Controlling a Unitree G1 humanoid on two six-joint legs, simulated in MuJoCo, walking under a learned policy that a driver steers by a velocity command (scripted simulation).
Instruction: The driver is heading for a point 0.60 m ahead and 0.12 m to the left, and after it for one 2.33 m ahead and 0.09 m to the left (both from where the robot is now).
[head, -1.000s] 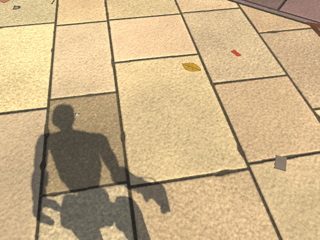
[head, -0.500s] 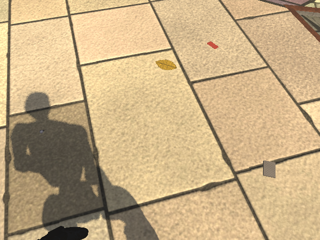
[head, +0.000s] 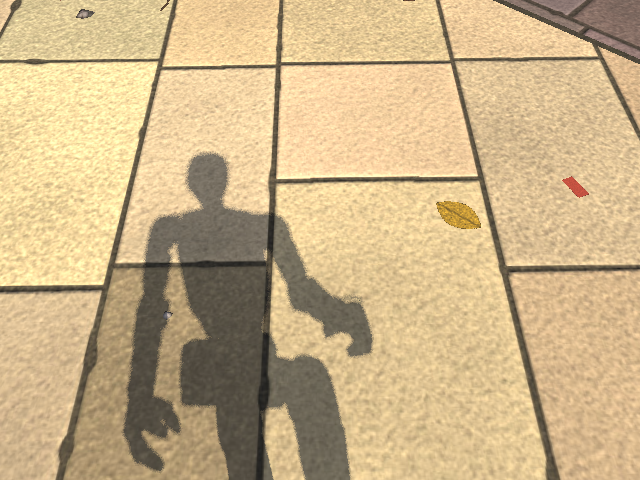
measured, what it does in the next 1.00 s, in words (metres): walks ahead: left foot, then right foot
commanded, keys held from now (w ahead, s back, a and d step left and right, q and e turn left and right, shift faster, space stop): w+q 0.50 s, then w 0.12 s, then e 0.38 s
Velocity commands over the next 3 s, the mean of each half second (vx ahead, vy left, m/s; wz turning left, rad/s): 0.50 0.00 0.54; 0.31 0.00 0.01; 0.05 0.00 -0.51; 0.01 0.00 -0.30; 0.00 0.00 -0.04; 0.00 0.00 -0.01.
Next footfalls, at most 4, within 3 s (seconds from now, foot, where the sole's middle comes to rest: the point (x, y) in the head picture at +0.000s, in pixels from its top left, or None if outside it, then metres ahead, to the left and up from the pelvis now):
0.08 left None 0.19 0.06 -0.77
0.60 right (362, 429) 0.55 -0.03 -0.77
1.06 left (263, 412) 0.58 0.18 -0.77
1.48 right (370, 444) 0.52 -0.05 -0.77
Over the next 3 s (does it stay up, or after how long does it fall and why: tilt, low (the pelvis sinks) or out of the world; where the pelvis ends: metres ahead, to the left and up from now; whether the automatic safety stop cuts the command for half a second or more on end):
stays up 0.50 0.07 0.02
